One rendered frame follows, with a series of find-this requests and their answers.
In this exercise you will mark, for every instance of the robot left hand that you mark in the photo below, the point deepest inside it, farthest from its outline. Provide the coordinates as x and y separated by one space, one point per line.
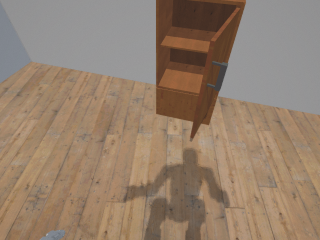
54 235

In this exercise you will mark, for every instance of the cupboard door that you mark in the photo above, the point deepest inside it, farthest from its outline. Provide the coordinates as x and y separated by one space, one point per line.
218 50

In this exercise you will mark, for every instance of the handle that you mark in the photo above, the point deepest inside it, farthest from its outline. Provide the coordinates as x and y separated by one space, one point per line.
221 75

